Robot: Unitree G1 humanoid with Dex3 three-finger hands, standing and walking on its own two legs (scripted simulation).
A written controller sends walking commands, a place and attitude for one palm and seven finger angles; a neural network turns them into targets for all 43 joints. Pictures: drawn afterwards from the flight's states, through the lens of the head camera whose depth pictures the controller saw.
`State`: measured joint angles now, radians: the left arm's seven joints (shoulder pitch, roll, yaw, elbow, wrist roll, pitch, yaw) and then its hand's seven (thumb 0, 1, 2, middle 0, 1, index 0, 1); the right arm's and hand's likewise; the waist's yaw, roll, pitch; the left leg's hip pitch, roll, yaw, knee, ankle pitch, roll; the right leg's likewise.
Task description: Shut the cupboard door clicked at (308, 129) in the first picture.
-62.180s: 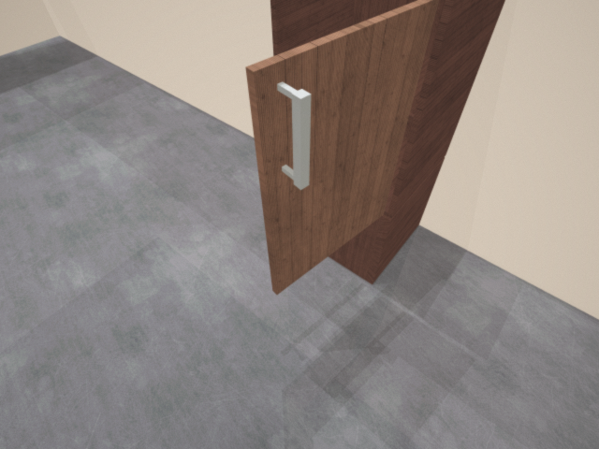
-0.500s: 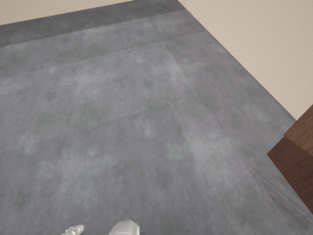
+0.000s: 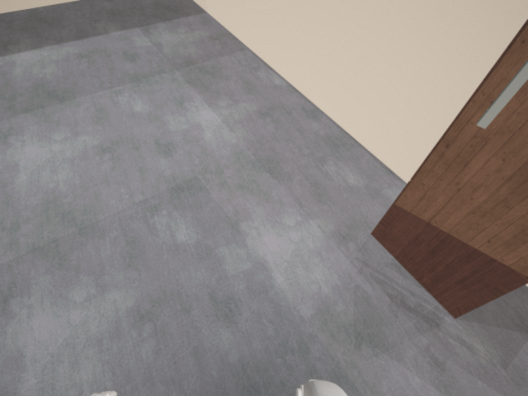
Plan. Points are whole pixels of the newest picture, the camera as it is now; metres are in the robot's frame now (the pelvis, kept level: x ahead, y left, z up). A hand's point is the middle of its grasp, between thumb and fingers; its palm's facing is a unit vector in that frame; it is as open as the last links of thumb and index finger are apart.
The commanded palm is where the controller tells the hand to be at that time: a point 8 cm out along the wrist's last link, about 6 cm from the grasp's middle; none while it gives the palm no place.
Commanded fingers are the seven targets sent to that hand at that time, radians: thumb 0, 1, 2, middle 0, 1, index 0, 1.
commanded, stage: turn to face it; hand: left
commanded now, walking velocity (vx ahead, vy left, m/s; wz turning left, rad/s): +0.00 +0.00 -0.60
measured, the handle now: (510, 87) +0.69 -0.44 +0.13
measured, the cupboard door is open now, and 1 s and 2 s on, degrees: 19 19 19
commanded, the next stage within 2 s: take the last steps up to it in 0.84 s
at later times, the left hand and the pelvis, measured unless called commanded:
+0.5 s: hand (189, 379) +0.16 +0.13 -0.17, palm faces -0.26 -0.94 -0.22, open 7.4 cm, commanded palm none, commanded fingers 0.00 0.90 0.90 -0.20 -0.30 -0.20 -0.30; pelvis +0.03 -0.04 -0.01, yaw -16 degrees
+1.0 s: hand (198, 329) +0.24 +0.13 -0.17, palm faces -0.46 -0.86 -0.22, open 7.4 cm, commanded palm none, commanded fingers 0.00 0.90 0.90 -0.20 -0.30 -0.20 -0.30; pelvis +0.06 -0.01 +0.00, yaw -29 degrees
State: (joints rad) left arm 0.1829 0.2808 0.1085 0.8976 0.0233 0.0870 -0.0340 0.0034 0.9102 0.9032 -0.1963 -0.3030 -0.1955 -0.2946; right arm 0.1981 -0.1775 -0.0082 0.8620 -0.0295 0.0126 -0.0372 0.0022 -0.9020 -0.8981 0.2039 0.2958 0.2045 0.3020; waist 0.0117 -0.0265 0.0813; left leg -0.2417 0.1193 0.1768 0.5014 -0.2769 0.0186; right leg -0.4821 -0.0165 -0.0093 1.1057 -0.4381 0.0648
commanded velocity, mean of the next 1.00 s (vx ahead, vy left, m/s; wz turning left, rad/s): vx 0.02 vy -0.01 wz -0.42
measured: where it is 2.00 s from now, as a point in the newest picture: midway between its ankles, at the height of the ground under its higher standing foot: (309, 382)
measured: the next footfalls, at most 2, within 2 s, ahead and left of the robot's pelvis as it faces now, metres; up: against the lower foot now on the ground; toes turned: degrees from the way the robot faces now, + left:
right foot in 0.20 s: +0.01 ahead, -0.15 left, +0.00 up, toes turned -12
left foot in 0.62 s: +0.14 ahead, +0.07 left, +0.00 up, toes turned -16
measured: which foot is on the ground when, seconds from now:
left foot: down 0.00-0.20, up 0.22-0.60, down 0.62-1.00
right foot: up 0.00-0.18, down 0.20-0.62, up 0.64-1.00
